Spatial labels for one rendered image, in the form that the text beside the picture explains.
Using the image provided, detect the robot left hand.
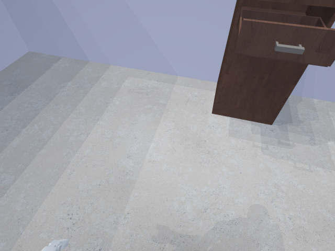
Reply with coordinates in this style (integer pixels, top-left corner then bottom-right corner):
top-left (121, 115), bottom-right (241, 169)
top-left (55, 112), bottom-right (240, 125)
top-left (41, 239), bottom-right (69, 251)

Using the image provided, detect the handle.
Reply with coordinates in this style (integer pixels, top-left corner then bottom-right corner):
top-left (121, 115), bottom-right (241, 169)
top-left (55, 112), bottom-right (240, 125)
top-left (274, 41), bottom-right (305, 54)

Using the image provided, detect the cabinet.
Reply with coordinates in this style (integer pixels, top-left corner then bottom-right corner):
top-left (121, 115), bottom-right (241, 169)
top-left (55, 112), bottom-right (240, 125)
top-left (212, 0), bottom-right (335, 125)

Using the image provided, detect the drawer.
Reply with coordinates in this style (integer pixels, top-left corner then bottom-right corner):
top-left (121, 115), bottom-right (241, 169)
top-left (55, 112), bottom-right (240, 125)
top-left (234, 9), bottom-right (335, 67)

